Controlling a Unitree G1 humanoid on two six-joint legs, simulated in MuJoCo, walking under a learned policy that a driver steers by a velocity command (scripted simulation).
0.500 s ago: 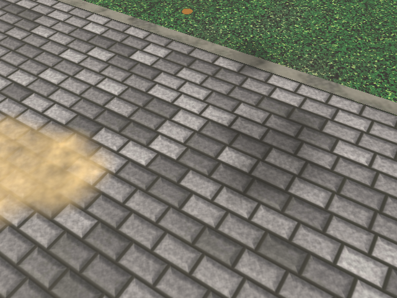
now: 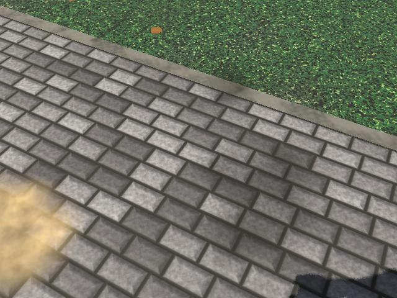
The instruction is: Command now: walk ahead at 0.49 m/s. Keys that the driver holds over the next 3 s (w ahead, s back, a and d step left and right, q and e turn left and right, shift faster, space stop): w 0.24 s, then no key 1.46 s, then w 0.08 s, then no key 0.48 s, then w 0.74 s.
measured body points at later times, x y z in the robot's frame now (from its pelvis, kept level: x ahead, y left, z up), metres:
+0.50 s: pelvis +0.24 -0.08 +0.00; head +0.28 -0.10 +0.45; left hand +0.33 +0.17 -0.12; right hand +0.31 -0.35 -0.15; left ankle +0.23 +0.08 -0.67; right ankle +0.29 -0.16 -0.74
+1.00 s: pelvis +0.31 -0.06 -0.01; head +0.33 -0.05 +0.44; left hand +0.35 +0.19 -0.16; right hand +0.39 -0.31 -0.15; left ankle +0.34 +0.06 -0.74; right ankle +0.30 -0.16 -0.74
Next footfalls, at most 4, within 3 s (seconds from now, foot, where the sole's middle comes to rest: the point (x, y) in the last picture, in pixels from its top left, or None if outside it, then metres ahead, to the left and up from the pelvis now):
0.30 right None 0.34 -0.17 -0.78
0.70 left None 0.38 0.06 -0.78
2.64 right None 0.47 -0.21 -0.78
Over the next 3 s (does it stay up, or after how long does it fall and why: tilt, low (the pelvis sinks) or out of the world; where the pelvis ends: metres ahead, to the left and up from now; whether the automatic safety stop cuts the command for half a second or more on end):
stays up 0.54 -0.12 0.00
